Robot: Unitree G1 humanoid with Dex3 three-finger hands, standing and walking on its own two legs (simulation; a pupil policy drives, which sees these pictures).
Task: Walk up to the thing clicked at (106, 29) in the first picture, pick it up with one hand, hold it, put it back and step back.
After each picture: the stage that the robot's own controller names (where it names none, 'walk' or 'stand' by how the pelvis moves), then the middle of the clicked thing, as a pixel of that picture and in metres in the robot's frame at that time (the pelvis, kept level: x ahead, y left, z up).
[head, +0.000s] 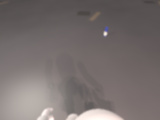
stand; (105, 31) +2.21 -0.35 -0.66
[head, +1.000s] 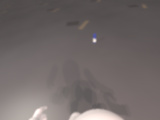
walk; (94, 38) +2.09 +0.08 -0.62
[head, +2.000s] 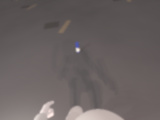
walk; (77, 47) +1.44 +0.37 -0.65
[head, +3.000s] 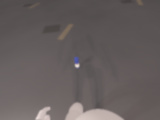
walk; (77, 62) +0.97 +0.32 -0.65
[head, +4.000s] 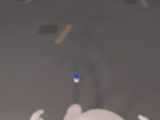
walk; (76, 77) +0.62 +0.23 -0.62
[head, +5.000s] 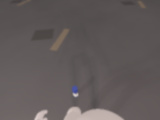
stand; (75, 91) +0.42 +0.19 -0.63
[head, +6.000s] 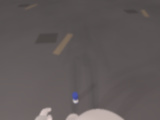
stand; (75, 98) +0.38 +0.17 -0.65
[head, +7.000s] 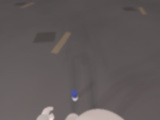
stand; (74, 95) +0.39 +0.19 -0.66
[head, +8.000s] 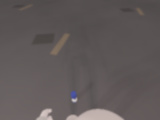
stand; (74, 97) +0.39 +0.20 -0.66
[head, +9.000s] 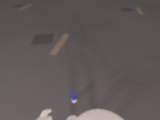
stand; (73, 97) +0.38 +0.20 -0.66
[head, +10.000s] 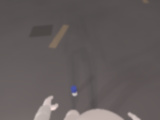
go down; (74, 91) +0.39 +0.19 -0.65
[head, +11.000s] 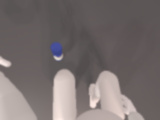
go down; (57, 53) +0.46 +0.24 -0.23
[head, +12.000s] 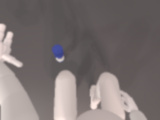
close in; (59, 54) +0.46 +0.23 -0.24
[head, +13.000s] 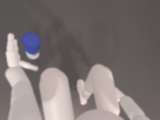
close in; (32, 49) +0.44 +0.28 -0.16
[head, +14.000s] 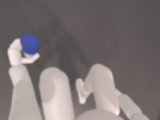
lift; (30, 49) +0.43 +0.28 -0.16
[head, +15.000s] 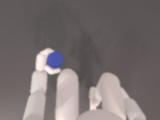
lift; (54, 63) +0.34 +0.25 -0.05
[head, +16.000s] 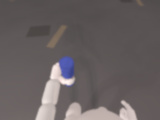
hold; (68, 74) +0.31 +0.15 +0.08
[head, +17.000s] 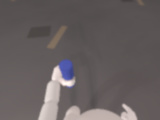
hold; (68, 75) +0.30 +0.16 +0.04
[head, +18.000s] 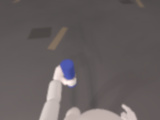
hold; (69, 75) +0.31 +0.15 +0.04
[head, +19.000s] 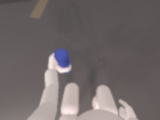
crouch; (64, 63) +0.39 +0.18 -0.03
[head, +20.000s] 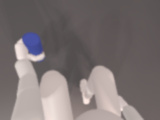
lower; (36, 50) +0.44 +0.26 -0.14
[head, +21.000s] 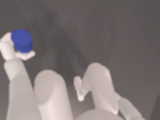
lower; (24, 47) +0.44 +0.28 -0.17
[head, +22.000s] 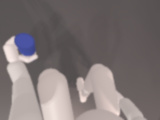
lower; (28, 50) +0.42 +0.28 -0.16
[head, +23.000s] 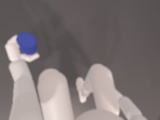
lower; (29, 49) +0.43 +0.28 -0.16
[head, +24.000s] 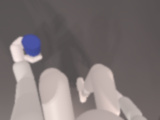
loosen; (33, 51) +0.42 +0.26 -0.16
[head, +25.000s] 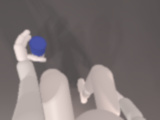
open; (38, 51) +0.43 +0.25 -0.17
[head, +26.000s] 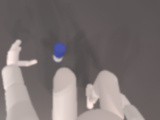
stand; (58, 54) +0.44 +0.22 -0.20
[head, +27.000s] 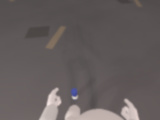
stand; (74, 94) +0.38 +0.15 -0.57
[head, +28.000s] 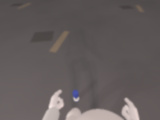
stand; (76, 96) +0.39 +0.16 -0.60
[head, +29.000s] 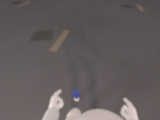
stand; (76, 96) +0.38 +0.15 -0.60
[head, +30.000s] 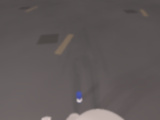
stand; (79, 97) +0.41 +0.14 -0.65
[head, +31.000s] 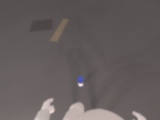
walk; (80, 81) +0.49 +0.13 -0.64
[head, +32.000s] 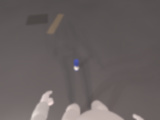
walk; (76, 65) +0.76 +0.18 -0.63
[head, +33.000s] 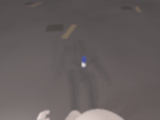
stand; (83, 62) +1.04 +0.16 -0.64
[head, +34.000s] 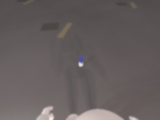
stand; (80, 62) +1.01 +0.18 -0.66
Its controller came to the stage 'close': yes
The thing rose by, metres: 0.68
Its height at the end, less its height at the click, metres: +0.00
